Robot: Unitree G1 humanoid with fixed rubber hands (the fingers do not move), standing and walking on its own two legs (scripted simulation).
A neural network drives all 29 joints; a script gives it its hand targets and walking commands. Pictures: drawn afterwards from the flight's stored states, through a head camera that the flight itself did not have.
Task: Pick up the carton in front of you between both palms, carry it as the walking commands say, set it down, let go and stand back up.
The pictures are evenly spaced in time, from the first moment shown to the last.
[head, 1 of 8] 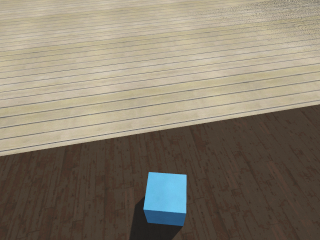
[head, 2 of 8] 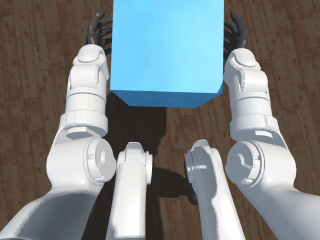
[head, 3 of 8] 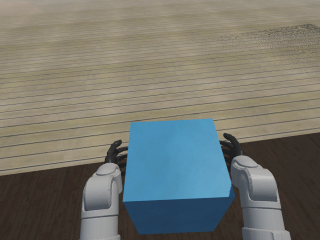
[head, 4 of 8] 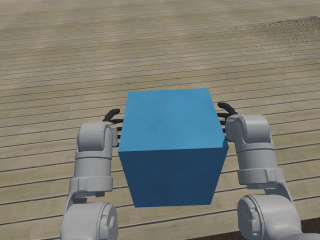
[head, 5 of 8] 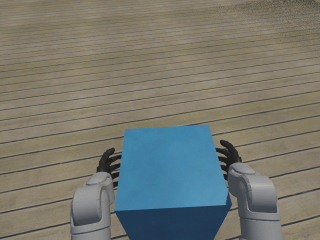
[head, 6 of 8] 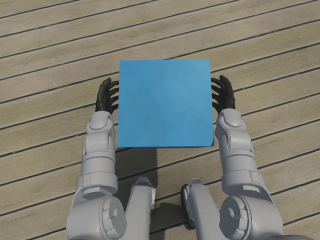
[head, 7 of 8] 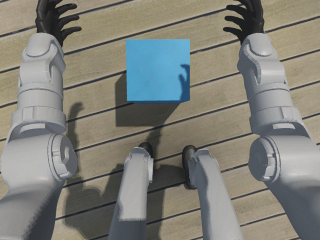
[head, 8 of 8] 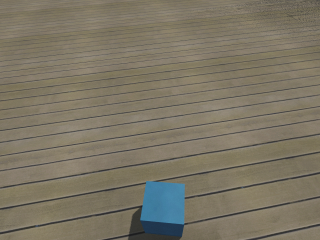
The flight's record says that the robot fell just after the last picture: no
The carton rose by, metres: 0.70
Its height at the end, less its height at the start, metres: -0.14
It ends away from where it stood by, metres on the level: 2.28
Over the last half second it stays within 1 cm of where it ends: yes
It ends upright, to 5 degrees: yes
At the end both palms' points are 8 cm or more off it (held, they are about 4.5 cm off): yes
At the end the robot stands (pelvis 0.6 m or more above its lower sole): yes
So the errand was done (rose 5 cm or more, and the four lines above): yes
